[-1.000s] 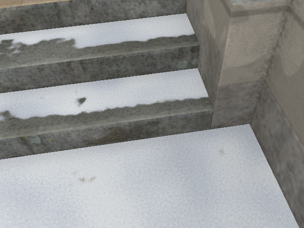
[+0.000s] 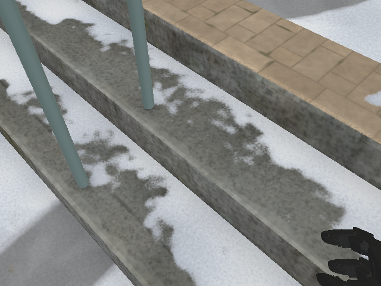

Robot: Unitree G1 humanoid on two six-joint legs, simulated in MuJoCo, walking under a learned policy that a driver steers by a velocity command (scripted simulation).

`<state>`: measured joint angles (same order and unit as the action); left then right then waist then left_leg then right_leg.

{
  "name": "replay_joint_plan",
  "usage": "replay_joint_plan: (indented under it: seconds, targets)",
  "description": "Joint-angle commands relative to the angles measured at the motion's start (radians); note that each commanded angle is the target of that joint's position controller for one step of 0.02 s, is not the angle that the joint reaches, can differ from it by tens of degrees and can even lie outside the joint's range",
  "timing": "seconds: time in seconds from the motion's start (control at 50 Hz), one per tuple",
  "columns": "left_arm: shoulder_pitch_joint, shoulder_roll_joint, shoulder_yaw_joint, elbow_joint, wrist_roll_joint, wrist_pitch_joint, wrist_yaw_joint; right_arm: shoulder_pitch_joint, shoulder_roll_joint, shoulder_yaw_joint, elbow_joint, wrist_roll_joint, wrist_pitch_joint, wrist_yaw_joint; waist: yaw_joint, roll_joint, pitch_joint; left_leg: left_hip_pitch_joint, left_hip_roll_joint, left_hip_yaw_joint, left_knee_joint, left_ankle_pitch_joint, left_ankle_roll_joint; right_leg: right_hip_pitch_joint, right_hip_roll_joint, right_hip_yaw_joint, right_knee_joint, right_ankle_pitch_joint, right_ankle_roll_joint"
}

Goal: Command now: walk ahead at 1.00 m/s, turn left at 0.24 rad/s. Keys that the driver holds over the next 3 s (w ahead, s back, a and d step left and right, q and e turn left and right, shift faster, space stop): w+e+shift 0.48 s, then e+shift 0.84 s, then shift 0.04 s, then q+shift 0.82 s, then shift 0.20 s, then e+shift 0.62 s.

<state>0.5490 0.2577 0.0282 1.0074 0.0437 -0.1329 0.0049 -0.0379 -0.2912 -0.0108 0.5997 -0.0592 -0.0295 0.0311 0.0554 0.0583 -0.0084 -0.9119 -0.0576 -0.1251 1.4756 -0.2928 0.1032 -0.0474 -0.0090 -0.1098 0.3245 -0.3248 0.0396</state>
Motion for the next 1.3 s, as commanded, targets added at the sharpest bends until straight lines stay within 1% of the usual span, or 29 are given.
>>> replay_joint_plan:
  seconds: [0.02, 0.12, 0.14, 0.18, 0.2, 0.22, 0.26, 0.32, 0.38, 0.42, 0.44, 0.46, 0.48, 0.5, 0.52, 0.56, 0.64, 0.7, 0.76, 0.8, 0.84, 0.86, 0.88, 0.92, 0.98, 1.12, 1.2, 1.24, 1.3]
  targets:
    - [-0.107, 0.084, 0.005, -0.056, -0.014, -0.035, -0.004, -0.07, 0.011, 0.024, -0.122, -0.003, -0.004, -0.003, -0.102, -0.108, 0.072, 0.007, 0.047, 0.082, -0.202, 0.005, 0.012, -0.069, -0.189, 0.034, -0.237, 0.75, -0.14]
    - [-0.061, 0.193, 0.019, -0.058, -0.009, 0.024, 0.019, 0.123, -0.004, 0.026, -0.061, 0.01, -0.08, 0.003, -0.159, -0.13, -0.203, 0.622, 0.012, 0.217, -0.842, 0.184, 0.006, 0.128, -0.164, 0.122, 0.342, 1.626, -0.168]
    - [-0.116, 0.238, 0.043, -0.084, -0.03, 0.04, 0.027, 0.291, -0.021, 0.008, 0.012, 0.022, -0.084, -0.002, -0.228, -0.178, -0.267, 0.872, 0.053, 0.152, -1.172, 0.427, -0.014, 0.075, -0.144, 0.174, 0.557, 1.401, -0.142]
    - [-0.157, 0.037, 0.032, -0.147, -0.045, 0.026, 0.023, 0.438, -0.166, -0.043, 0.148, -0.02, -0.072, -0.006, -0.134, 0.079, -0.12, 1.345, 0.298, 0.049, -1.001, 1.25, -0.041, -0.702, 0.057, 0.139, 1.275, -0.099, -0.136]
    - [-0.133, -0.053, 0.019, -0.221, -0.094, 0.01, 0.025, 0.594, -0.234, -0.07, 0.157, -0.022, -0.058, -0.007, -0.167, 0.157, -0.34, 1.621, 0.513, -0.063, -0.749, 1.952, 0.078, -0.936, 0.071, 0.202, 1.627, -0.234, -0.148]
    - [-0.283, -0.013, 0.032, -0.268, -0.105, 0.018, 0.036, 0.636, -0.235, -0.083, 0.171, -0.026, -0.052, -0.002, -0.242, 0.068, -0.413, 1.618, 0.534, -0.112, -0.857, 1.659, 0.154, -1.124, 0.077, 0.13, 1.891, -0.207, -0.148]
    - [-0.486, -0.101, 0.009, -0.354, -0.063, 0.064, 0.063, 0.575, -0.044, -0.044, 0.25, -0.028, -0.056, -0.005, -0.161, 0.086, -0.21, 1.393, 0.491, -0.076, -1.039, 0.731, 0.105, -1.375, 0.037, 0.14, 2.172, -0.298, -0.162]
    - [-0.608, -0.174, -0.057, -0.547, -0.011, 0.116, 0.047, 0.415, 0.081, -0.001, 0.327, 0.009, -0.12, -0.018, 0.064, 0.042, 0.099, 0.808, 0.48, 0.09, -1.348, 0.287, -0.024, -1.309, -0.015, 0.275, 2.019, -0.396, -0.229]
    - [-0.427, -0.06, -0.032, -0.52, 0.002, 0.156, 0.03, 0.028, -0.012, 0.007, 0.212, 0.046, -0.108, -0.045, 0.291, -0.06, 0.111, 0.258, 0.253, 0.53, -1.467, 1.023, -0.081, -0.606, 0.07, 0.014, 1.373, -0.098, -0.222]
    - [-0.016, 0.077, 0.016, -0.355, -0.032, 0.16, 0.022, 0.028, -0.32, -0.07, 0.145, 0.131, -0.146, -0.075, 0.407, 0.02, -0.329, 0.353, 0.252, 0.466, -1.099, 1.981, 0.033, 0.061, 0.212, -0.063, 1.229, 0.115, -0.138]
    - [0.168, 0.089, 0.041, -0.341, -0.029, 0.151, 0.034, -0.032, -0.349, -0.101, 0.123, 0.133, -0.154, -0.041, 0.466, 0.173, -0.382, 0.535, 0.334, 0.387, -0.805, 2.21, 0.036, 0.068, 0.173, -0.037, 1.078, 0.06, -0.147]
    - [0.159, 0.14, 0.059, -0.335, -0.026, 0.138, 0.027, -0.005, -0.275, -0.106, 0.105, 0.13, -0.129, -0.018, 0.423, 0.153, -0.339, 0.594, 0.308, 0.308, -0.362, 1.956, 0.041, 0.023, 0.194, 0.167, 0.698, -0.126, -0.232]
    - [-0.059, 0.189, 0.084, -0.322, -0.038, 0.127, 0.025, 0.029, -0.082, -0.071, 0.057, 0.059, -0.104, 0.018, 0.243, -0.287, -0.176, 0.278, 0.033, 0.199, 0.184, 0.332, -0.026, 0.05, 0.169, 0.493, 0.289, 0.039, -0.329]
    - [-0.35, 0.278, 0.109, -0.39, -0.02, 0.148, 0.044, 0.214, 0.01, -0.021, -0.078, 0.006, -0.088, 0.027, -0.032, -0.55, -0.384, -0.006, -0.078, 0.001, 0.58, 0.118, -0.053, 0.177, -0.078, 1.074, 0.119, 0.05, -0.489]
    - [-0.344, 0.199, 0.094, -0.388, -0.04, 0.15, 0.033, 0.206, 0.024, -0.005, -0.077, -0.041, -0.093, 0.021, -0.017, -0.312, -0.403, -0.008, -0.047, -0.011, 0.738, 0.133, -0.049, 0.121, -0.031, 1.062, 0.119, 0.084, -0.471]
    - [-0.228, 0.066, 0.046, -0.253, -0.037, 0.133, 0.01, 0.182, 0.119, 0.036, -0.104, -0.061, -0.065, -0.027, -0.091, -0.105, -0.13, -0.1, -0.018, 0.01, 0.712, 0.032, -0.059, -0.149, 0.082, 0.679, 0.232, 0.581, -0.366]
    - [-0.219, 0.064, 0.027, -0.217, -0.038, 0.081, 0.006, 0.046, 0.039, 0.037, -0.182, -0.039, -0.023, -0.054, -0.091, -0.034, 0.058, -0.089, 0.012, 0.15, 0.376, -0.22, -0.086, -0.383, 0.123, 0.5, 0.101, 0.764, -0.275]
    - [-0.039, 0.107, 0.046, -0.165, -0.008, 0.069, 0.029, -0.176, 0.127, 0.058, -0.295, -0.025, -0.025, -0.054, 0.001, -0.093, 0.035, -0.375, 0.009, 0.161, 0.533, -0.313, -0.1, -0.12, 0.016, 0.642, 0.032, 0.834, -0.317]
    - [-0.072, 0.147, 0.081, -0.207, -0.017, 0.119, 0.051, -0.284, 0.166, 0.086, -0.404, 0.02, 0.0, -0.053, 0.001, -0.055, -0.032, 0.157, 0.004, 0.218, -0.099, -0.186, -0.086, -0.346, -0.001, 0.66, -0.235, 0.868, -0.277]
    - [-0.267, 0.236, 0.117, -0.317, -0.039, 0.106, 0.061, 0.031, 0.093, 0.029, -0.301, 0.06, 0.036, -0.077, -0.179, -0.19, -0.287, 0.699, -0.065, 0.174, -0.248, -0.078, -0.069, -0.383, 0.009, 0.599, -0.035, 1.436, -0.176]
    - [-0.384, 0.269, 0.144, -0.375, -0.079, 0.06, 0.025, 0.374, -0.02, -0.039, -0.181, 0.058, 0.032, -0.09, -0.339, -0.067, -0.459, 0.9, -0.008, 0.03, -0.623, 0.006, -0.03, -0.211, 0.033, 0.57, 0.416, 1.432, -0.105]
    - [-0.384, 0.068, 0.104, -0.464, -0.08, 0.059, 0.001, 0.342, -0.135, -0.063, -0.167, 0.022, 0.02, -0.093, -0.251, 0.404, -0.495, 0.988, 0.424, -0.498, -0.946, 0.119, 0.13, -0.493, 0.291, 0.394, 0.952, 0.002, -0.023]
    - [-0.239, 0.091, 0.105, -0.457, 0.007, 0.064, -0.01, 0.135, -0.078, -0.059, -0.219, 0.032, 0.041, -0.109, -0.118, 0.433, -0.535, 0.816, 0.472, -0.794, -1.041, 0.154, 0.223, -0.535, 0.222, 0.345, 1.358, -0.124, 0.009]
    - [-0.245, 0.063, 0.095, -0.444, 0.045, 0.12, 0.006, 0.017, 0.133, -0.004, -0.194, 0.04, 0.043, -0.122, -0.016, 0.134, -0.186, 0.546, 0.38, -0.532, -1.005, -0.349, 0.171, -0.668, 0.112, 0.239, 1.442, 0.023, -0.013]
    - [-0.258, 0.009, 0.061, -0.438, 0.026, 0.185, 0.03, 0.096, 0.139, -0.011, -0.069, 0.011, 0.009, -0.126, 0.031, -0.083, 0.022, 0.36, 0.304, -0.161, -0.928, -0.221, 0.1, -0.702, 0.061, 0.172, 1.473, 0.055, -0.027]
    - [-0.455, 0.075, 0.065, -0.564, 0.024, 0.212, 0.042, 0.219, -0.004, -0.058, 0.015, -0.008, -0.017, -0.119, -0.003, 0.02, -0.044, 0.6, 0.446, 0.021, -1.033, 0.036, 0.078, -0.834, -0.044, 0.142, 1.252, 0.09, -0.013]
    - [-0.505, 0.039, 0.05, -0.573, -0.047, 0.216, -0.023, 0.218, -0.093, -0.078, -0.018, -0.014, 0.015, -0.124, -0.053, 0.115, -0.107, 0.578, 0.422, 0.264, -1.069, 0.014, 0.006, -0.43, -0.063, 0.008, 0.68, -0.136, -0.051]
    - [-0.493, 0.076, 0.073, -0.568, -0.04, 0.221, -0.015, 0.229, -0.111, -0.087, -0.018, -0.002, 0.023, -0.094, -0.066, 0.14, -0.087, 0.591, 0.466, 0.275, -1.059, -0.088, -0.019, -0.354, -0.055, -0.045, 0.603, -0.095, -0.067]
    - [-0.336, 0.095, 0.091, -0.488, -0.034, 0.178, -0.014, 0.326, -0.089, -0.093, 0.037, 0.024, 0.064, -0.054, -0.029, -0.031, -0.082, 0.582, 0.371, 0.394, -0.727, -0.162, -0.083, -0.137, 0.009, 0.002, 0.248, -0.04, -0.084]
